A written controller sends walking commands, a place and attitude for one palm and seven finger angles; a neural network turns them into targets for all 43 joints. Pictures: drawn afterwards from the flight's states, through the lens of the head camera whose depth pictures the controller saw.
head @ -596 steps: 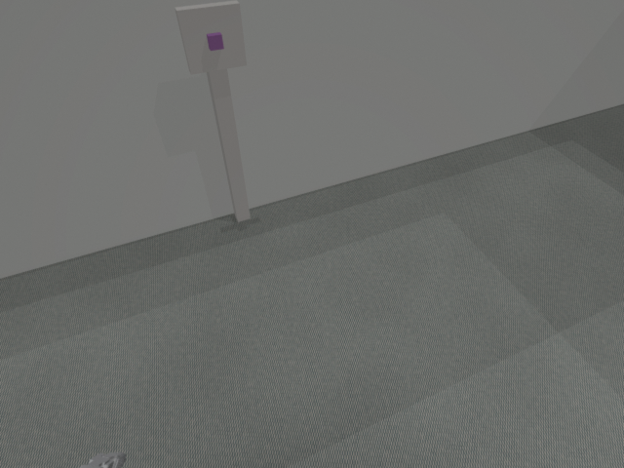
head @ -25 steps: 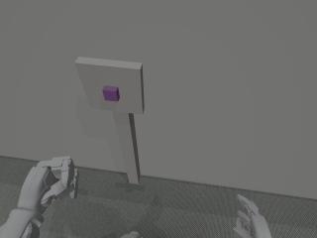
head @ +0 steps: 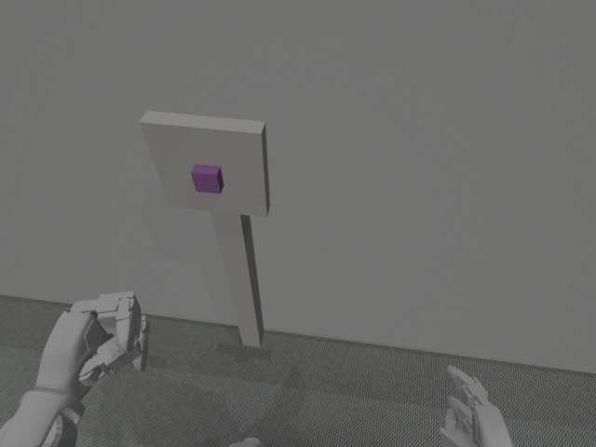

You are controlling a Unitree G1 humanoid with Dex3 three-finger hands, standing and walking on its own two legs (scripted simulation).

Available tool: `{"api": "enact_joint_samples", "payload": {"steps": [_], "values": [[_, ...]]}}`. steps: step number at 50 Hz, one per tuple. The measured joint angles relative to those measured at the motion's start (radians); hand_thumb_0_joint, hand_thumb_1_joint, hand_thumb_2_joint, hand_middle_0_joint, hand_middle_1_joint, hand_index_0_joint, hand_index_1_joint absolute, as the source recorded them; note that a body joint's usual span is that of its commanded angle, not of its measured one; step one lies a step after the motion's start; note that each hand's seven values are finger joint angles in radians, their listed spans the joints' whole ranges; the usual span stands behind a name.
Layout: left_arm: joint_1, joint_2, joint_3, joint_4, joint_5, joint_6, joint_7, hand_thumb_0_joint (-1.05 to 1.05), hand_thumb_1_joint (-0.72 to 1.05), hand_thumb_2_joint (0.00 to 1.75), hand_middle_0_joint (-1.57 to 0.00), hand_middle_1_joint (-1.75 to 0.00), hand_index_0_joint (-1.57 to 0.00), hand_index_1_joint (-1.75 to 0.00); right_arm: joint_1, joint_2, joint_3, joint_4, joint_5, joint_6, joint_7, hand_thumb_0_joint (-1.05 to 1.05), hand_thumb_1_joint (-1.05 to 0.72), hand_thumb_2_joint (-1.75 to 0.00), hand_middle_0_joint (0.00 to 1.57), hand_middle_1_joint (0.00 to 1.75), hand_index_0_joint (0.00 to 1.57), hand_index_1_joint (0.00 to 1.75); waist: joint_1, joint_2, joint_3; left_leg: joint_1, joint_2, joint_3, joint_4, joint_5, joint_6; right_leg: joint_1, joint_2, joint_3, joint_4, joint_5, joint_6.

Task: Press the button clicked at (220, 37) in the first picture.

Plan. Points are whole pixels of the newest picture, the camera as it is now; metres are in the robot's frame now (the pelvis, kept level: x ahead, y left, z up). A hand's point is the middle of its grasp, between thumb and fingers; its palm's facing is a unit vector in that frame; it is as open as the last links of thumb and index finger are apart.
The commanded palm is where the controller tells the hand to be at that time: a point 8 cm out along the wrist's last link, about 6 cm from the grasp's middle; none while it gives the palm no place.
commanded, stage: aim a knuckle at the button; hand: left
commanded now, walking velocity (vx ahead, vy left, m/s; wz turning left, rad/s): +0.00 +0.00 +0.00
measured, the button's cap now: (208, 177) +0.49 +0.18 +0.08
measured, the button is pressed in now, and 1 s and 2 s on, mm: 0 0 0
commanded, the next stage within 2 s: press the button with the knuckle in 1.92 s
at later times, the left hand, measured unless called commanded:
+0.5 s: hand (172, 295) +0.29 +0.18 +0.06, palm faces -0.08 -1.00 -0.03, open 3.1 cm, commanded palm +0.28 +0.24 +0.06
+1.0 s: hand (199, 252) +0.37 +0.17 +0.05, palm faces -0.07 -1.00 -0.02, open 3.1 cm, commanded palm +0.36 +0.22 +0.05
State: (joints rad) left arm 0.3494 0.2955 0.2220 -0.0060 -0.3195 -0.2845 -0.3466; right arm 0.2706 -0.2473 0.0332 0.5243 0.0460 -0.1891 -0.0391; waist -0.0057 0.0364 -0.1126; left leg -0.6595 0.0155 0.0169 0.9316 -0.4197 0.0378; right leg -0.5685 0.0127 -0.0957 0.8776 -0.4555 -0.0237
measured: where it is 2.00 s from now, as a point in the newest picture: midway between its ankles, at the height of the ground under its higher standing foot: outside the picture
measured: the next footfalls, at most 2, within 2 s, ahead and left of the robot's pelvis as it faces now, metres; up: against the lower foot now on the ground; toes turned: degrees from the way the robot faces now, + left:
none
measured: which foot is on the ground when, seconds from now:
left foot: down 0.00-1.00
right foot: down 0.00-1.00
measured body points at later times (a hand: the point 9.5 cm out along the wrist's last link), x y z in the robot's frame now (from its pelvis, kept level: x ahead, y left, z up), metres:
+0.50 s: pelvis +0.00 +0.00 +0.00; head +0.04 +0.00 +0.45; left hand +0.29 +0.24 +0.06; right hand +0.14 -0.25 -0.08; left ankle +0.03 +0.09 -0.69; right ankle -0.01 -0.11 -0.69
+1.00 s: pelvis +0.00 -0.01 -0.01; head +0.06 +0.00 +0.44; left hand +0.37 +0.22 +0.05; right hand +0.11 -0.27 -0.11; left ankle +0.03 +0.09 -0.69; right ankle -0.01 -0.11 -0.69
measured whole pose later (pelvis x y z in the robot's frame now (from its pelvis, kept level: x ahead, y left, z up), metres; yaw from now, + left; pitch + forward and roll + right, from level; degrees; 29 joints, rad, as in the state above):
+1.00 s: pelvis +0.00 -0.01 -0.01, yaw -1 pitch +13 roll -1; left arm -0.28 0.31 0.22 0.58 -0.23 -0.34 -0.28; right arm 0.29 -0.26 0.02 0.59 0.04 -0.06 -0.03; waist -0.05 0.01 -0.10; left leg -0.75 0.03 0.04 0.95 -0.42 0.03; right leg -0.68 0.02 -0.07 0.93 -0.47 -0.03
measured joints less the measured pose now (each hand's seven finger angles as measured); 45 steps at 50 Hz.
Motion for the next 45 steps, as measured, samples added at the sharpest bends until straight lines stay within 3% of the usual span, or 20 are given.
{"api": "enact_joint_samples", "payload": {"steps": [5,11,22,45], "values": [[-0.020,0.001,-0.002,0.019,-0.002,0.005,-0.006,0.02,0.90,0.90,-1.30,-1.50,-1.30,-1.50,-0.003,0.000,0.006,-0.001,-0.001,0.000,-0.005,0.02,-0.91,-0.90,0.20,0.30,0.20,0.30,0.001,0.005,0.001,-0.005,-0.001,-0.003,0.003,0.001,0.000,-0.003,-0.001,-0.003,0.003,0.000,0.000],[-0.151,0.007,-0.008,0.115,0.007,0.010,-0.010,0.02,0.90,0.90,-1.30,-1.50,-1.30,-1.50,-0.010,-0.010,0.014,0.016,-0.002,0.002,-0.017,0.02,-0.91,-0.90,0.20,0.30,0.20,0.30,0.004,0.000,0.014,-0.027,-0.003,-0.010,0.018,0.003,-0.002,-0.023,-0.003,-0.010,0.019,-0.003,-0.003],[-0.264,0.000,-0.027,0.202,0.034,0.022,0.031,0.02,0.90,0.90,-1.30,-1.50,-1.30,-1.50,0.009,-0.012,0.003,0.018,-0.004,0.031,-0.008,0.02,-0.91,-0.90,0.20,0.30,0.20,0.30,-0.021,-0.010,0.009,-0.021,0.000,0.013,-0.004,0.006,-0.002,-0.034,-0.001,0.013,0.014,0.001,-0.002],[-0.572,0.004,-0.014,0.513,0.077,-0.039,0.062,0.02,0.90,0.90,-1.30,-1.50,-1.30,-1.50,0.009,-0.010,-0.008,0.065,-0.010,0.107,0.008,0.02,-0.91,-0.90,0.20,0.30,0.20,0.30,-0.038,-0.020,0.013,-0.076,0.007,0.021,0.012,0.000,-0.009,-0.099,0.005,0.022,0.041,-0.008,-0.009]]}}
